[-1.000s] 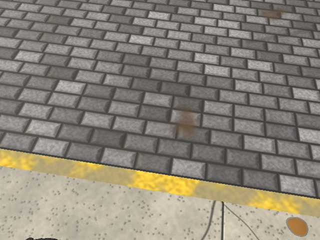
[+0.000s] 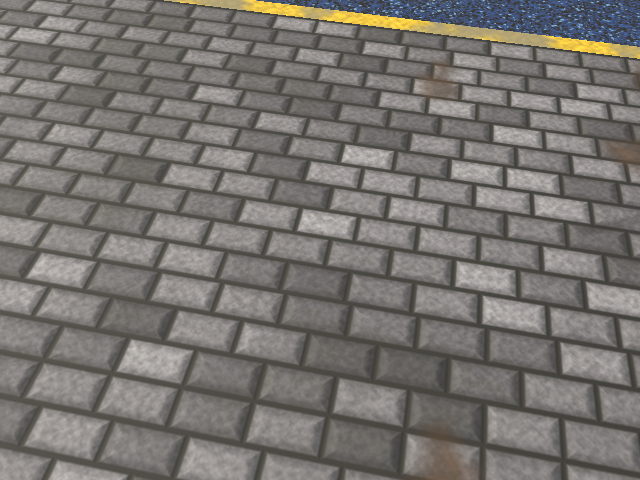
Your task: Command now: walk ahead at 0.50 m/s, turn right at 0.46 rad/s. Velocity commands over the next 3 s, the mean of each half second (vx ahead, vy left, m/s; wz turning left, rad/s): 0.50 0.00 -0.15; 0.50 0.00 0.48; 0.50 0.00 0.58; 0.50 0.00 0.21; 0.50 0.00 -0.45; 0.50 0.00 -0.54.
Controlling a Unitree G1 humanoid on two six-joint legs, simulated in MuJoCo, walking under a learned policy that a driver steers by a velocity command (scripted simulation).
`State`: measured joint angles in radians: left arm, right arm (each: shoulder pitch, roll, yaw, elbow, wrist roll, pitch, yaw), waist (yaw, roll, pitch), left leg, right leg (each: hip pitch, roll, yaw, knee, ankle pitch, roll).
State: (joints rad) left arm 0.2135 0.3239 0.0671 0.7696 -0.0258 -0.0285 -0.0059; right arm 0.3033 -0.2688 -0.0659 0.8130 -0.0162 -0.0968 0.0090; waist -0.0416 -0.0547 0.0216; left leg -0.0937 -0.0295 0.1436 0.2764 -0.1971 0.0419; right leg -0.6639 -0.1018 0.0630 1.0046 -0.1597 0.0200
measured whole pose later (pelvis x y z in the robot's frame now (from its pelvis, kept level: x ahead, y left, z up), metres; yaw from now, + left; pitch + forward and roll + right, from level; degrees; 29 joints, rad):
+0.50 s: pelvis +0.28 -0.07 +0.00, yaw -4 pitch +0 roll -1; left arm 0.28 0.25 0.06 0.80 0.02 -0.09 -0.02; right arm 0.21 -0.30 -0.07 0.86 0.03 -0.04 0.00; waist 0.02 0.04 0.04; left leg -0.63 0.12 -0.08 1.07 -0.20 0.00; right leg -0.13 0.05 -0.14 0.31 -0.19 -0.07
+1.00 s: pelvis +0.57 +0.00 +0.00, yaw +14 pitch +1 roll +0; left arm 0.12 0.29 0.06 0.75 0.01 -0.11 0.01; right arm 0.29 -0.27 -0.08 0.78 0.01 -0.06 0.02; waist -0.04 -0.02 0.06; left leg -0.23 -0.12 -0.05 0.38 -0.16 0.11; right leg -0.56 -0.09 0.07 1.05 -0.30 0.03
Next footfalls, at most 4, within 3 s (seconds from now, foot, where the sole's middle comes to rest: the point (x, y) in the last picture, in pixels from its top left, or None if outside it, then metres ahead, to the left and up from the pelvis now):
0.24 right None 0.30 -0.16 -0.78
0.80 left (285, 427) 0.61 0.06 -0.78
1.28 right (329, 297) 0.95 -0.05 -0.78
1.78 left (179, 273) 1.03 0.33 -0.78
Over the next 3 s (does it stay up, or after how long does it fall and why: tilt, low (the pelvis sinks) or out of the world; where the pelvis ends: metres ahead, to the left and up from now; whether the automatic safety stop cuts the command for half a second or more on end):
stays up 1.58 0.49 0.00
